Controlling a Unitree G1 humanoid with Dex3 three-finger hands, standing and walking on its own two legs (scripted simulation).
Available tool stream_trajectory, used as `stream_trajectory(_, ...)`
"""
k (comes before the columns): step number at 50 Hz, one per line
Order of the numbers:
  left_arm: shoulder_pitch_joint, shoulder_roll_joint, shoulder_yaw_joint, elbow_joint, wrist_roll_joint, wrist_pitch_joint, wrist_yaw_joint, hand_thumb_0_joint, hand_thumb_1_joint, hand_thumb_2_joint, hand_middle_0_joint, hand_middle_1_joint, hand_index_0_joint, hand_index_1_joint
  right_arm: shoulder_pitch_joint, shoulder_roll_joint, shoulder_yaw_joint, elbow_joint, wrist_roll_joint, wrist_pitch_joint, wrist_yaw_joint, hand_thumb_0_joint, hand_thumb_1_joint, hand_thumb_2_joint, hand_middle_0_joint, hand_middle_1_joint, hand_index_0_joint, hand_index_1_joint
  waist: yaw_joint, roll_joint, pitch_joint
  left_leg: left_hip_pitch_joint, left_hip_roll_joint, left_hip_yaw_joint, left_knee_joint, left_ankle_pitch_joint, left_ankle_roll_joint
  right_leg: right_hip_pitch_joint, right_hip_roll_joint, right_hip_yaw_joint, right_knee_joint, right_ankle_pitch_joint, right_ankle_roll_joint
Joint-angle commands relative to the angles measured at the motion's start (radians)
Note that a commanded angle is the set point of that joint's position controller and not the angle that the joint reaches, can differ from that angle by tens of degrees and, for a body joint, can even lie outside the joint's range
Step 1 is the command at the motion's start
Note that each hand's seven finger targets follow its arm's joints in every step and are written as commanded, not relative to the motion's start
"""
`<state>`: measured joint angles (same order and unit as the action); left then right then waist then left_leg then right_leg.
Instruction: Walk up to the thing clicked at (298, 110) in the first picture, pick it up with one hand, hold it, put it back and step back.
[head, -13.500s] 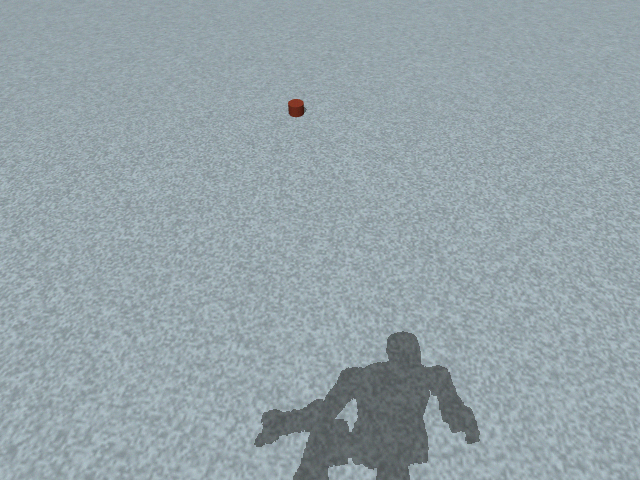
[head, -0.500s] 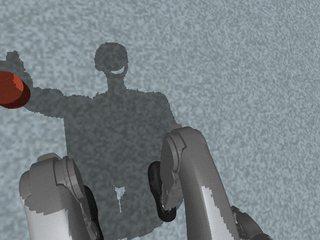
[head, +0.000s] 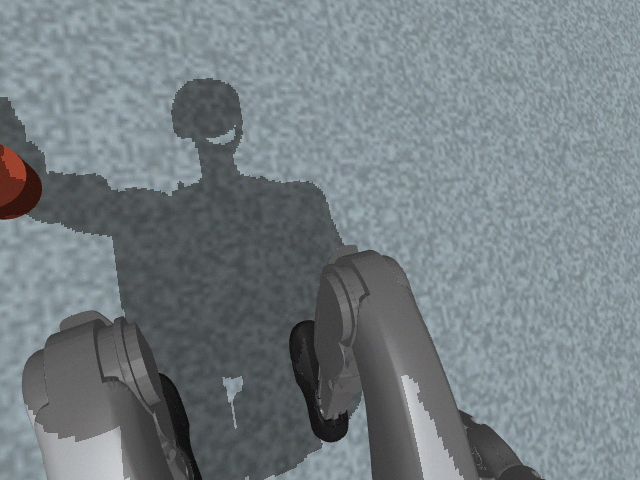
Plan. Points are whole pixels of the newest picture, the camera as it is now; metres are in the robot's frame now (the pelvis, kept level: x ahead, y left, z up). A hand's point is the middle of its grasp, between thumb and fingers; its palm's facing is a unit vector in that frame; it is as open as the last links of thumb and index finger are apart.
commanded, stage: rise first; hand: left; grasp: from above
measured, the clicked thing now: out of the picture +0.51 +0.32 -0.29
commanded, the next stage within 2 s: none
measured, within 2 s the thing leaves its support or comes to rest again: neither
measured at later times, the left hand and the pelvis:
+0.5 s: hand out of the picture +0.47 +0.35 -0.18, palm faces -0.45 -0.10 -0.89, open 14.2 cm; pelvis +0.00 +0.00 +0.00, yaw +0 degrees
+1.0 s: hand out of the picture +0.47 +0.35 -0.17, palm faces -0.45 -0.09 -0.89, open 14.1 cm; pelvis +0.00 +0.00 +0.00, yaw +0 degrees
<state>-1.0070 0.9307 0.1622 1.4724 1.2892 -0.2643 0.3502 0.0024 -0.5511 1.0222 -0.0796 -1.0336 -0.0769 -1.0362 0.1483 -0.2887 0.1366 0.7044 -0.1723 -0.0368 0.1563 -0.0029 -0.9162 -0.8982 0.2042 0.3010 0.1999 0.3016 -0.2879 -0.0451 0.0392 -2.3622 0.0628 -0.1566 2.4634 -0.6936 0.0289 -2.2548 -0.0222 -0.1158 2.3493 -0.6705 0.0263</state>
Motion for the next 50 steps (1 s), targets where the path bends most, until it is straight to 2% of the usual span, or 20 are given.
stream_trajectory(1, -0.270, 0.272, 0.014, -0.132, -0.016, -0.001, 0.037, 0.000, -0.589, 1.032, -0.060, -1.030, -0.052, -1.038, 0.225, -0.273, -0.086, 0.009, -0.002, -0.003, -0.010, 0.000, -0.909, -0.904, 0.199, 0.300, 0.200, 0.300, -0.005, 0.398, -0.682, 0.559, -0.031, 0.073, -0.242, 0.233, -0.006, 0.317, 0.058, -0.069, -0.216, 0.249, -0.055)
stream_trajectory(3, -0.296, 0.278, 0.015, -0.132, -0.021, -0.002, 0.037, 0.000, -0.570, 1.019, -0.059, -1.032, -0.056, -1.034, 0.227, -0.280, -0.084, 0.005, -0.004, -0.003, -0.011, 0.000, -0.905, -0.903, 0.199, 0.300, 0.200, 0.300, -0.019, 0.392, -0.679, 0.557, -0.030, 0.067, -0.240, 0.232, -0.005, 0.310, 0.058, -0.073, -0.217, 0.251, -0.052)
stream_trajectory(9, -0.280, 0.285, 0.012, -0.106, -0.025, -0.010, 0.026, 0.000, -0.570, 1.023, -0.059, -1.030, -0.055, -1.033, 0.211, -0.288, -0.085, -0.004, -0.002, -0.005, -0.010, 0.000, -0.903, -0.902, 0.200, 0.300, 0.200, 0.300, -0.006, 0.406, -0.640, 0.556, -0.028, 0.051, -0.264, 0.173, -0.012, 0.264, 0.053, -0.080, -0.208, 0.199, -0.057)
stream_trajectory(10, -0.298, 0.312, 0.019, -0.133, -0.018, -0.013, 0.028, 0.000, -0.568, 1.018, -0.061, -1.028, -0.057, -1.031, 0.210, -0.288, -0.079, -0.005, -0.002, -0.005, -0.009, 0.000, -0.904, -0.902, 0.200, 0.300, 0.200, 0.300, -0.005, 0.434, -0.639, 0.553, -0.030, 0.051, -0.270, 0.171, -0.013, 0.266, 0.053, -0.080, -0.206, 0.195, -0.058)
stream_trajectory(13, -0.288, 0.326, 0.037, -0.161, -0.008, -0.019, 0.030, 0.000, -0.575, 1.028, -0.062, -1.026, -0.055, -1.032, 0.217, -0.284, -0.081, -0.011, -0.001, -0.003, -0.009, 0.000, -0.904, -0.902, 0.200, 0.300, 0.200, 0.300, 0.001, 0.433, -0.677, 0.563, -0.030, 0.065, -0.253, 0.201, -0.012, 0.296, 0.056, -0.076, -0.208, 0.221, -0.057)
stream_trajectory(15, -0.299, 0.303, 0.019, -0.148, -0.012, -0.020, 0.030, 0.000, -0.581, 1.031, -0.062, -1.026, -0.054, -1.034, 0.220, -0.281, -0.078, -0.010, -0.002, -0.005, -0.005, 0.000, -0.906, -0.903, 0.200, 0.300, 0.200, 0.300, -0.016, 0.415, -0.651, 0.546, -0.030, 0.064, -0.247, 0.189, -0.008, 0.292, 0.056, -0.074, -0.214, 0.216, -0.056)
stream_trajectory(16, -0.295, 0.307, 0.027, -0.159, -0.015, -0.021, 0.032, 0.000, -0.587, 1.037, -0.062, -1.025, -0.051, -1.035, 0.217, -0.280, -0.080, -0.004, 0.000, -0.004, -0.006, 0.000, -0.907, -0.903, 0.200, 0.300, 0.200, 0.300, -0.004, 0.408, -0.679, 0.556, -0.030, 0.070, -0.240, 0.203, -0.006, 0.303, 0.058, -0.071, -0.221, 0.227, -0.054)
stream_trajectory(18, -0.300, 0.312, 0.031, -0.179, -0.017, -0.017, 0.030, 0.000, -0.572, 1.023, -0.067, -1.027, -0.060, -1.033, 0.235, -0.281, -0.082, 0.000, -0.003, -0.007, -0.007, 0.000, -0.906, -0.903, 0.200, 0.300, 0.200, 0.300, -0.011, 0.410, -0.701, 0.576, -0.030, 0.075, -0.229, 0.247, -0.004, 0.331, 0.059, -0.068, -0.224, 0.265, -0.049)
stream_trajectory(19, -0.294, 0.307, 0.021, -0.160, -0.020, -0.016, 0.031, 0.000, -0.582, 1.031, -0.061, -1.027, -0.053, -1.035, 0.224, -0.278, -0.080, 0.002, 0.000, -0.004, -0.005, 0.000, -0.907, -0.903, 0.200, 0.300, 0.200, 0.300, -0.004, 0.413, -0.698, 0.549, -0.030, 0.075, -0.230, 0.236, -0.005, 0.332, 0.059, -0.066, -0.220, 0.258, -0.051)
stream_trajectory(21, -0.311, 0.313, 0.027, -0.164, -0.024, -0.019, 0.032, 0.000, -0.574, 1.023, -0.061, -1.029, -0.055, -1.033, 0.230, -0.282, -0.079, 0.003, -0.003, -0.003, -0.005, 0.000, -0.907, -0.903, 0.200, 0.300, 0.200, 0.300, -0.018, 0.401, -0.688, 0.546, -0.030, 0.069, -0.234, 0.226, -0.005, 0.326, 0.058, -0.073, -0.222, 0.247, -0.051)
stream_trajectory(22, -0.298, 0.309, 0.025, -0.157, -0.024, -0.017, 0.031, 0.000, -0.579, 1.031, -0.059, -1.025, -0.052, -1.031, 0.226, -0.282, -0.080, 0.001, -0.001, -0.002, -0.006, 0.000, -0.904, -0.902, 0.200, 0.300, 0.200, 0.300, -0.006, 0.409, -0.684, 0.551, -0.030, 0.065, -0.244, 0.217, -0.007, 0.308, 0.058, -0.075, -0.216, 0.235, -0.055)
stream_trajectory(25, -0.300, 0.305, 0.016, -0.139, -0.012, -0.014, 0.026, 0.000, -0.579, 1.034, -0.062, -1.023, -0.053, -1.031, 0.226, -0.282, -0.078, -0.001, -0.002, 0.000, -0.006, 0.000, -0.903, -0.902, 0.200, 0.300, 0.200, 0.300, -0.012, 0.402, -0.678, 0.546, -0.031, 0.063, -0.247, 0.209, -0.007, 0.304, 0.060, -0.079, -0.215, 0.228, -0.054)
stream_trajectory(28, -0.289, 0.306, 0.020, -0.142, -0.016, -0.010, 0.026, 0.000, -0.577, 1.028, -0.061, -1.029, -0.055, -1.035, 0.219, -0.281, -0.077, -0.001, -0.001, 0.002, -0.006, 0.000, -0.904, -0.902, 0.200, 0.300, 0.200, 0.300, 0.001, 0.412, -0.684, 0.562, -0.031, 0.066, -0.244, 0.224, -0.007, 0.306, 0.059, -0.074, -0.215, 0.242, -0.055)
stream_trajectory(31, -0.289, 0.282, 0.007, -0.122, -0.018, -0.003, 0.020, 0.000, -0.566, 1.018, -0.063, -1.034, -0.060, -1.036, 0.221, -0.284, -0.082, -0.002, 0.003, 0.002, -0.004, 0.000, -0.904, -0.902, 0.200, 0.300, 0.200, 0.300, -0.013, 0.418, -0.661, 0.568, -0.030, 0.055, -0.258, 0.227, -0.012, 0.278, 0.056, -0.081, -0.204, 0.242, -0.057)
stream_trajectory(35, -0.297, 0.310, 0.025, -0.151, -0.018, -0.002, 0.019, 0.000, -0.573, 1.031, -0.066, -1.022, -0.058, -1.030, 0.221, -0.283, -0.078, -0.010, 0.003, 0.007, -0.003, 0.000, -0.903, -0.902, 0.200, 0.300, 0.200, 0.300, 0.000, 0.421, -0.686, 0.562, -0.032, 0.065, -0.250, 0.238, -0.010, 0.308, 0.057, -0.077, -0.209, 0.252, -0.055)
stream_trajectory(37, -0.292, 0.285, 0.007, -0.137, -0.016, -0.003, 0.012, 0.000, -0.580, 1.035, -0.069, -1.019, -0.058, -1.029, 0.225, -0.282, -0.075, -0.011, 0.001, 0.005, -0.001, 0.000, -0.904, -0.902, 0.200, 0.300, 0.200, 0.300, -0.014, 0.412, -0.658, 0.556, -0.032, 0.062, -0.257, 0.220, -0.010, 0.301, 0.057, -0.077, -0.212, 0.240, -0.055)
stream_trajectory(42, -0.306, 0.317, 0.027, -0.169, -0.018, -0.014, 0.008, 0.000, -0.576, 1.037, -0.068, -1.020, -0.058, -1.030, 0.222, -0.284, -0.079, -0.016, 0.002, 0.004, -0.004, 0.000, -0.902, -0.901, 0.200, 0.300, 0.200, 0.300, -0.005, 0.419, -0.678, 0.563, -0.033, 0.069, -0.252, 0.206, -0.008, 0.305, 0.056, -0.073, -0.220, 0.227, -0.054)
stream_trajectory(45, -0.315, 0.302, 0.007, -0.159, -0.018, -0.021, 0.008, 0.000, -0.574, 1.035, -0.066, -1.033, -0.059, -1.040, 0.215, -0.279, -0.074, -0.011, 0.004, 0.006, -0.004, 0.000, -0.904, -0.902, 0.200, 0.300, 0.200, 0.300, -0.010, 0.412, -0.683, 0.538, -0.034, 0.068, -0.248, 0.190, -0.007, 0.305, 0.059, -0.074, -0.221, 0.216, -0.056)
stream_trajectory(48, -0.324, 0.323, 0.029, -0.173, -0.019, -0.021, 0.009, 0.000, -0.573, 1.037, -0.073, -1.015, -0.062, -1.026, 0.224, -0.286, -0.081, -0.022, 0.005, 0.003, -0.005, 0.000, -0.903, -0.901, 0.200, 0.300, 0.200, 0.300, -0.016, 0.404, -0.677, 0.552, -0.033, 0.061, -0.255, 0.206, -0.008, 0.301, 0.056, -0.077, -0.216, 0.227, -0.055)
stream_trajectory(50, -0.307, 0.278, -0.004, -0.143, -0.017, -0.017, 0.002, 0.000, -0.578, 1.038, -0.069, -1.019, -0.058, -1.030, 0.222, -0.280, -0.077, -0.018, 0.005, 0.001, -0.004, 0.000, -0.903, -0.902, 0.200, 0.300, 0.200, 0.300, -0.021, 0.411, -0.651, 0.554, -0.030, 0.062, -0.255, 0.193, -0.008, 0.284, 0.057, -0.077, -0.223, 0.216, -0.055)
